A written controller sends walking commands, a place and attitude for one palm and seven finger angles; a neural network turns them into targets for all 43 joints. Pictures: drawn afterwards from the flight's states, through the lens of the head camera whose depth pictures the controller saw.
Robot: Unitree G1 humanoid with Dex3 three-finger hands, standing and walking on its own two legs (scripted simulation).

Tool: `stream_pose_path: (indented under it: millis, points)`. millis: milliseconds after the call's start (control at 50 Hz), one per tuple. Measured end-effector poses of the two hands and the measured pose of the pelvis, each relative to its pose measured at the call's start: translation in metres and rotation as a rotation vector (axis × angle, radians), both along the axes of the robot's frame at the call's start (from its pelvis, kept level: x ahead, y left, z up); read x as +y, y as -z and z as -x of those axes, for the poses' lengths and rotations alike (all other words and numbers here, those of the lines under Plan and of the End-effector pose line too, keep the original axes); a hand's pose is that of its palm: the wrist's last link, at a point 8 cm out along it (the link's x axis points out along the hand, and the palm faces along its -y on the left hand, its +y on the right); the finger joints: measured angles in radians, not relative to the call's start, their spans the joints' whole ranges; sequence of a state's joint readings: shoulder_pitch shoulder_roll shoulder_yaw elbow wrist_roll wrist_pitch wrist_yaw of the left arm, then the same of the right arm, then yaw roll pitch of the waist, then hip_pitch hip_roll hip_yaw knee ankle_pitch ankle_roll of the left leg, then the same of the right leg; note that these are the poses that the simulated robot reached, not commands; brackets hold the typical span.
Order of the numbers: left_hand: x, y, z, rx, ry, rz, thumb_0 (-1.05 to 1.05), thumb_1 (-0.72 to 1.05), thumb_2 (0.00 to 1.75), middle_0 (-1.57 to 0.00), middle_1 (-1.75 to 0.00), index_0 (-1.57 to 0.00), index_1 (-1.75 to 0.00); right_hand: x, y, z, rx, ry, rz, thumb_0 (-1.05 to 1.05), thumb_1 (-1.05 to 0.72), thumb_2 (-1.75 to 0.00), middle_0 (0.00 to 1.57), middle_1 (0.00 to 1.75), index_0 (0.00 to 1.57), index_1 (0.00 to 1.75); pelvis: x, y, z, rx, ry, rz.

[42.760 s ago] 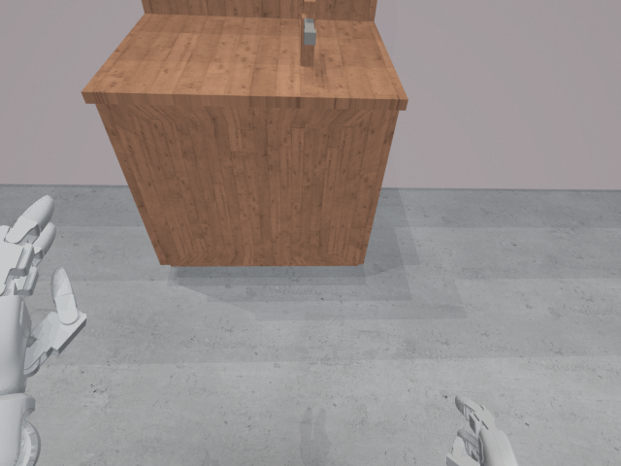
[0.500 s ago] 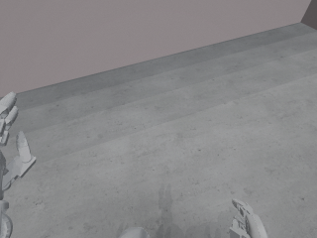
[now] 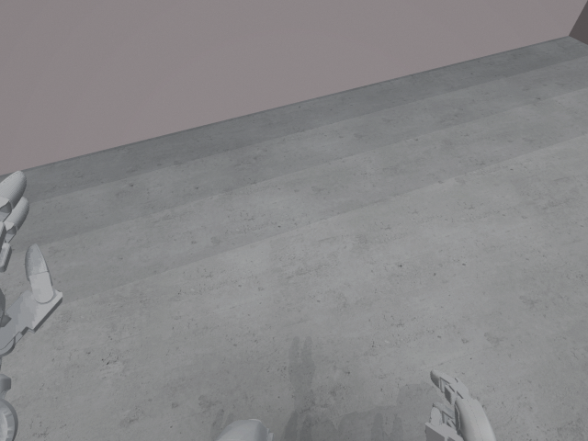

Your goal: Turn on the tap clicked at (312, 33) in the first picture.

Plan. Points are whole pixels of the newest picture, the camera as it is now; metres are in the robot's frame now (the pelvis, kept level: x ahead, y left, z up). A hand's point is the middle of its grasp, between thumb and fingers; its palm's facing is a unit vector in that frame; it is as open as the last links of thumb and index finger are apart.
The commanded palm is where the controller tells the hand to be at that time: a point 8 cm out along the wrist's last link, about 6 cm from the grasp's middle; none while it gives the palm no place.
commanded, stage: shuffle to correct the standing spot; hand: left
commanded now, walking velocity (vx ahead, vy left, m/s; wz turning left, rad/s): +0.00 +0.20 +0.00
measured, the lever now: out of the picture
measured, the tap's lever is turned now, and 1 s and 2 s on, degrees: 62 62 62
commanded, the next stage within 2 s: come to a stop and stand still in 1.34 s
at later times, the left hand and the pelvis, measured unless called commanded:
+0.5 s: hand out of the picture +0.17 +0.39 +0.18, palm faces +0.40 -0.79 -0.47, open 7.4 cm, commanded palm +0.12 +0.43 +0.19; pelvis -0.04 +0.15 +0.00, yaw +0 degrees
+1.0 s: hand out of the picture +0.12 +0.54 +0.18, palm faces +0.42 -0.78 -0.46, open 7.4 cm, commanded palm +0.07 +0.57 +0.19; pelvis -0.09 +0.30 +0.00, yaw +0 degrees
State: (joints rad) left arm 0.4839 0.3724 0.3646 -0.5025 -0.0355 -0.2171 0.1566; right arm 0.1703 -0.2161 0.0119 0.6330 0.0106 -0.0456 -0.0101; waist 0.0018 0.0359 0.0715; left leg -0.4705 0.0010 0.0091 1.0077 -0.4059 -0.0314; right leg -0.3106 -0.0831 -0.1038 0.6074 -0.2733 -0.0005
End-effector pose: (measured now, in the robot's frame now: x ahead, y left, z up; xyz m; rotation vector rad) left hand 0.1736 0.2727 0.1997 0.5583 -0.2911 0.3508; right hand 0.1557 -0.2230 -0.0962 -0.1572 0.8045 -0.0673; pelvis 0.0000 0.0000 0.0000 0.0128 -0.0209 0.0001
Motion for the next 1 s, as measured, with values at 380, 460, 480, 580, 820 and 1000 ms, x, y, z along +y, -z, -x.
stream_pose_path:
  millis: [380,460,480,580,820,1000]
  points:
    - [0.107,-0.001,0.032,-0.042,0.013,0.013,0.02,0.89,0.90,-0.21,-0.31,-0.21,-0.30,0.122,0.000,0.028,-0.066,-0.024,-0.018,0.01,-0.91,-0.90,0.20,0.30,0.20,0.30,0.113,0.007,0.034,0.012,0.001,0.019]
    - [0.134,-0.002,0.041,-0.010,0.008,0.004,0.01,0.88,0.90,-0.21,-0.31,-0.22,-0.30,0.140,-0.001,0.038,-0.018,-0.008,-0.015,0.01,-0.91,-0.90,0.21,0.30,0.20,0.30,0.136,0.000,0.041,0.001,0.001,0.006]
    - [0.142,-0.001,0.044,-0.003,0.002,-0.001,0.01,0.88,0.90,-0.21,-0.31,-0.22,-0.30,0.144,-0.003,0.041,-0.012,0.001,-0.007,0.01,-0.91,-0.90,0.21,0.30,0.20,0.30,0.142,-0.001,0.043,0.000,0.003,0.001]
    - [0.186,0.006,0.054,-0.022,-0.009,0.013,0.01,0.88,0.90,-0.21,-0.31,-0.22,-0.30,0.164,-0.007,0.051,-0.020,0.041,0.069,0.01,-0.91,-0.90,0.21,0.30,0.20,0.30,0.183,0.006,0.050,0.000,-0.001,0.003]
    - [0.238,-0.002,0.075,-0.043,0.004,-0.004,0.02,0.89,0.90,-0.21,-0.31,-0.21,-0.30,0.251,0.001,0.071,-0.075,-0.005,-0.015,0.01,-0.91,-0.90,0.20,0.30,0.20,0.30,0.242,0.009,0.073,0.012,0.007,0.002]
    - [0.301,-0.001,0.090,0.002,-0.027,0.000,0.01,0.88,0.90,-0.21,-0.31,-0.22,-0.30,0.290,-0.005,0.091,0.005,0.022,0.015,0.01,-0.91,-0.90,0.21,0.30,0.20,0.30,0.295,-0.003,0.087,0.000,0.000,-0.015]
